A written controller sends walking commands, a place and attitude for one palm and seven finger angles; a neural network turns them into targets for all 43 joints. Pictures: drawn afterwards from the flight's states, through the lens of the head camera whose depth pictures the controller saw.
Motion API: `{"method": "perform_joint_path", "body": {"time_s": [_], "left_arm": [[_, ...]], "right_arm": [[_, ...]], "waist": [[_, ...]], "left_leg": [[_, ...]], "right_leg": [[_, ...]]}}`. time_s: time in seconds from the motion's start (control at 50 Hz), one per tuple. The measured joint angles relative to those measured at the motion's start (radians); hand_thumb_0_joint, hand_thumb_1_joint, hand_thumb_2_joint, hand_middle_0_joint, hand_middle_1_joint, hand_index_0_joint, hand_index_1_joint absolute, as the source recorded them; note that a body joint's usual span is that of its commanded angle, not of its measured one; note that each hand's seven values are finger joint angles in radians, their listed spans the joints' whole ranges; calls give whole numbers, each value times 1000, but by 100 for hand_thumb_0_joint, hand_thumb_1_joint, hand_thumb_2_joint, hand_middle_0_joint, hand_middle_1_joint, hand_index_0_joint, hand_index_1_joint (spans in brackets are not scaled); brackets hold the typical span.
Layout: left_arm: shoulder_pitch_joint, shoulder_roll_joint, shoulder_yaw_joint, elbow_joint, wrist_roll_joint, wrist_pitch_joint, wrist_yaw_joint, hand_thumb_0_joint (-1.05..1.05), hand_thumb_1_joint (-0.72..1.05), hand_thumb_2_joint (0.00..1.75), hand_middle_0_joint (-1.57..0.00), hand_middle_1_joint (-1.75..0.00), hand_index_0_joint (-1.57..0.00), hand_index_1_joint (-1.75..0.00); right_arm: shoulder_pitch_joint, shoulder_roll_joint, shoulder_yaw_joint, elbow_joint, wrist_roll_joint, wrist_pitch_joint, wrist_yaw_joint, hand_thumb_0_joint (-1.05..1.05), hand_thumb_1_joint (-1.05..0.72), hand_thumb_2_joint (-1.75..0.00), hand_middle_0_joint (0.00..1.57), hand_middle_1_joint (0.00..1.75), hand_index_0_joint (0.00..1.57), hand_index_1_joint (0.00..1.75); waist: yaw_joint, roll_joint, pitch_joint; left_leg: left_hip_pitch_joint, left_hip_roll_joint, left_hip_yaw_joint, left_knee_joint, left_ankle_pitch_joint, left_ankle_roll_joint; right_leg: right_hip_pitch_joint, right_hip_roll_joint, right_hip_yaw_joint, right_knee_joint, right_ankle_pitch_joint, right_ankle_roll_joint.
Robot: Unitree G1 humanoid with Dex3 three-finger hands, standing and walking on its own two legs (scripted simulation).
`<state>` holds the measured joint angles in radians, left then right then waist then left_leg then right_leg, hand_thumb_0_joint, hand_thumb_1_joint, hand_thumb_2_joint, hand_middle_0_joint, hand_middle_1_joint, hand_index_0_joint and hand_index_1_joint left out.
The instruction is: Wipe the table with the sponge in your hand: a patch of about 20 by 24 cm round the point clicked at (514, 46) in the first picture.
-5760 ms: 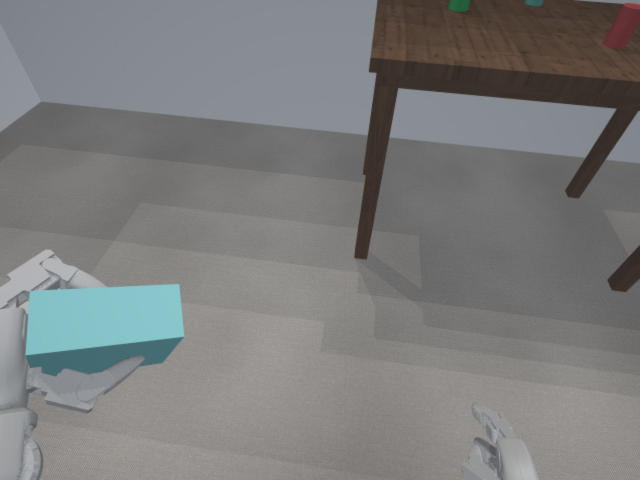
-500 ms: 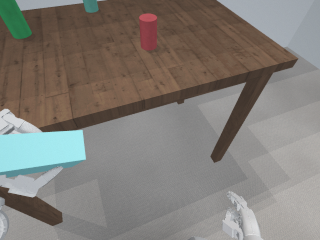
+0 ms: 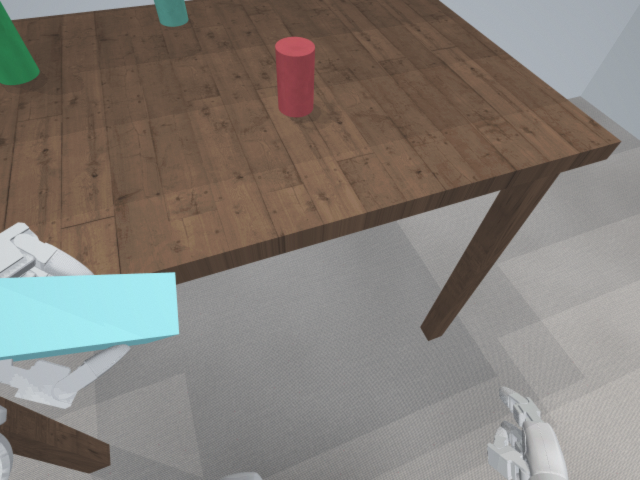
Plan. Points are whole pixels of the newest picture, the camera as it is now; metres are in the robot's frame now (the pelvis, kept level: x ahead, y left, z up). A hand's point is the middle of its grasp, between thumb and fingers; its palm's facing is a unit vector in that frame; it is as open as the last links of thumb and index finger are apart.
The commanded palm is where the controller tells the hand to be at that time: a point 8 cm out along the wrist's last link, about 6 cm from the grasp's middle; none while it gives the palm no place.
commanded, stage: come to a stop and stand still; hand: left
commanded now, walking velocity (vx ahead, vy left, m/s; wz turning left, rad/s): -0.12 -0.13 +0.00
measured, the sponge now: (112, 315) +0.23 +0.20 +0.16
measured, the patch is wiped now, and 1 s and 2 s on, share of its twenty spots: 0.00 0.00 0.00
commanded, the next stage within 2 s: look again from close up in 1.52 s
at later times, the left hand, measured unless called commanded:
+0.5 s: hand (104, 379) +0.17 +0.18 +0.18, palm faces +0.38 -0.83 -0.41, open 9.4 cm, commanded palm +0.11 +0.23 +0.19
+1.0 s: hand out of the picture +0.10 +0.18 +0.17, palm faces +0.39 -0.84 -0.38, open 9.4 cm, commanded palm +0.05 +0.23 +0.19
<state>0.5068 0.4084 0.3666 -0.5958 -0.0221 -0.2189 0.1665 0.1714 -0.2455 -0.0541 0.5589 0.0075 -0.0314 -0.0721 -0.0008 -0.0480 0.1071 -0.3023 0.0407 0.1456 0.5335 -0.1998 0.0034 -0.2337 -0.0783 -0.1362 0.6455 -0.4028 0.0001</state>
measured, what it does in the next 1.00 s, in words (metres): walks backwards: right foot, then left foot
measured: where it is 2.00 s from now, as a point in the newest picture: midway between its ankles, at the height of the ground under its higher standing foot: outside the picture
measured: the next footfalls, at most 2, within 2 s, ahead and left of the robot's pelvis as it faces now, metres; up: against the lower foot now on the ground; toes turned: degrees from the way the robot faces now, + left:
right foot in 0.26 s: +0.03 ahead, -0.12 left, +0.00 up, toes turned -5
left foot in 0.58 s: -0.09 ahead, +0.08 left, +0.00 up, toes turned +4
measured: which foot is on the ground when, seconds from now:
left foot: down 0.00-0.30, up 0.32-0.56, down 0.58-1.00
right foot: up 0.00-0.24, down 0.26-1.00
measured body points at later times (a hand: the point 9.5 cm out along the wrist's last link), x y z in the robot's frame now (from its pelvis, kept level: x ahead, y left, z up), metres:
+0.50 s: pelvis -0.05 -0.05 +0.01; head -0.03 -0.07 +0.46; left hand +0.14 +0.22 +0.20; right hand +0.11 -0.29 -0.09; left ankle -0.05 +0.09 -0.70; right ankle -0.01 -0.12 -0.73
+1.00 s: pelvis -0.11 -0.05 +0.00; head -0.11 -0.06 +0.45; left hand +0.08 +0.22 +0.19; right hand +0.05 -0.27 -0.09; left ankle -0.07 +0.08 -0.73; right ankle -0.01 -0.12 -0.73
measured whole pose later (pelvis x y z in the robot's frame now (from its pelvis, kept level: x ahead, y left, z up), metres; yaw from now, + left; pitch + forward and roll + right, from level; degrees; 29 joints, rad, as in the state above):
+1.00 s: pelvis -0.11 -0.05 +0.00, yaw +0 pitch -3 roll +1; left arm 0.46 0.34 0.30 -0.47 -0.02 -0.16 0.16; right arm 0.21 -0.18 0.04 0.62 -0.01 -0.05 -0.05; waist 0.00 -0.01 0.03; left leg -0.26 0.02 0.04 0.55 -0.28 0.00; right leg -0.31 0.01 -0.15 0.48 -0.15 -0.08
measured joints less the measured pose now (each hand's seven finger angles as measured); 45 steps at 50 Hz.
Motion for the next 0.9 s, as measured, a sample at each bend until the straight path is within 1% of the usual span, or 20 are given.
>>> {"method": "perform_joint_path", "body": {"time_s": [0.04,0.1,0.18,0.24,0.26,0.28,0.3,0.32,0.36,0.4,0.44,0.5,0.54,0.58,0.6,0.64,0.68,0.72,0.82,0.9], "left_arm": [[-34,13,12,31,1,1,-4,-1,-44,100,-81,-134,-83,-133],[-57,10,21,41,0,19,-6,-1,-44,100,-81,-134,-83,-133],[-28,-12,9,8,-15,36,-13,-1,-44,100,-81,-134,-83,-133],[-12,-18,-4,6,-21,41,-19,-1,-44,100,-81,-134,-83,-133],[-12,-19,-6,14,-21,42,-21,-1,-44,100,-81,-134,-83,-133],[-16,-24,-10,26,-20,44,-23,-1,-44,100,-81,-134,-83,-133],[-20,-31,-15,41,-19,47,-26,-1,-44,100,-81,-134,-83,-133],[-20,-37,-19,54,-21,53,-28,-1,-44,100,-81,-134,-83,-133],[-15,-54,-27,72,-25,67,-28,-1,-44,100,-81,-134,-83,-133],[-12,-71,-37,85,-26,77,-22,-1,-44,100,-81,-134,-83,-133],[-16,-77,-45,94,-22,77,-18,-1,-44,100,-81,-134,-83,-133],[-26,-69,-46,98,-15,66,-14,-1,-44,100,-81,-134,-83,-133],[-24,-61,-41,90,-12,58,-13,-1,-44,100,-81,-134,-83,-133],[-16,-52,-35,73,-13,52,-10,-1,-44,100,-81,-134,-83,-133],[-16,-45,-31,69,-12,48,-9,-1,-44,100,-81,-134,-83,-133],[-9,-35,-25,75,-11,42,-8,-1,-44,100,-81,-134,-83,-133],[1,-33,-20,84,-7,40,-8,-1,-44,100,-81,-134,-83,-133],[-3,-32,-20,100,-2,34,-9,-1,-44,100,-81,-134,-83,-133],[-36,-62,-41,141,4,36,-12,-1,-44,100,-81,-134,-83,-133],[-57,-79,-64,148,5,52,-9,-1,-44,100,-81,-134,-83,-133]], "right_arm": [[-11,28,8,-2,-6,-7,7,1,-91,-90,20,30,20,30],[-21,64,37,-10,-9,-32,33,1,-91,-90,20,30,20,30],[-15,104,77,-25,-10,-58,60,1,-91,-90,20,30,20,30],[-6,118,99,-26,-8,-67,60,1,-91,-90,20,30,21,30],[-5,119,104,-23,-7,-67,58,1,-91,-90,21,30,21,30],[-6,116,106,-17,-6,-64,55,1,-90,-90,21,30,21,30],[-5,110,106,-8,-5,-59,53,1,-90,-90,21,30,21,30],[-1,105,105,3,-3,-52,50,1,-90,-90,21,30,21,30],[6,90,101,27,-2,-39,44,1,-90,-90,21,30,21,30],[14,71,95,50,-3,-28,37,1,-90,-90,21,30,21,30],[22,52,87,68,-3,-22,27,1,-91,-90,21,30,21,30],[35,28,72,77,-6,-17,12,1,-91,-90,21,30,21,30],[43,12,60,70,-7,-14,8,1,-91,-90,20,30,20,30],[51,-4,48,55,-6,-13,5,1,-91,-90,20,30,20,30],[50,-4,41,55,-5,-12,2,1,-91,-90,20,30,20,30],[48,3,38,55,-1,-5,-1,1,-91,-90,20,30,20,30],[53,7,44,42,-2,-11,-3,1,-91,-90,20,30,20,30],[57,13,49,34,-1,-22,-3,1,-91,-90,20,30,20,30],[50,33,67,40,-4,-42,6,1,-91,-90,20,30,20,30],[39,47,80,55,-12,-37,17,1,-91,-90,20,30,20,30]], "waist": [[3,-12,-3],[2,5,-1],[9,32,-8],[14,48,-14],[18,55,-13],[18,71,-6],[16,88,-5],[17,94,-10],[23,87,-27],[20,75,-40],[10,62,-50],[-8,47,-61],[-16,44,-67],[-24,52,-69],[-25,46,-65],[-11,23,-60],[-6,21,-69],[0,25,-75],[19,46,-83],[16,54,-83]], "left_leg": [[-2,0,4,5,-17,13],[5,22,-8,-18,3,9],[6,51,-12,-41,26,-6],[-8,61,-17,-34,36,-20],[-14,64,-19,-24,35,-26],[-17,74,-27,-12,34,-33],[-22,84,-37,1,27,-36],[-32,83,-46,22,-14,-38],[-59,53,-79,120,-124,-38],[-75,18,-103,223,-180,-37],[-70,-3,-108,271,-200,-37],[-26,-12,-101,223,-198,-32],[21,-12,-98,134,-173,-27],[82,-3,-98,12,-98,-20],[97,-2,-97,-18,-91,-18],[106,-7,-83,-29,-74,-20],[100,-4,-77,-33,-61,-21],[88,-2,-78,-26,-55,-23],[55,5,-80,11,-79,-19],[24,-9,-104,51,-148,-4]], "right_leg": [[-41,19,46,94,-86,13],[-73,53,61,138,-84,19],[-68,67,47,64,-45,26],[-27,66,35,-51,9,32],[-13,67,29,-91,65,23],[-4,76,18,-110,127,3],[0,86,8,-112,147,-20],[-4,89,6,-107,146,-41],[-19,85,14,-98,136,-66],[-24,76,22,-104,141,-75],[-25,69,19,-117,154,-77],[-30,66,4,-133,171,-81],[-39,72,-7,-136,180,-83],[-50,85,-22,-126,182,-82],[-54,85,-24,-118,182,-81],[-48,81,-11,-129,194,-71],[-51,84,-5,-142,207,-45],[-59,85,-6,-143,215,-38],[-74,94,-9,-150,239,-79],[-83,94,-14,-166,265,-94]]}}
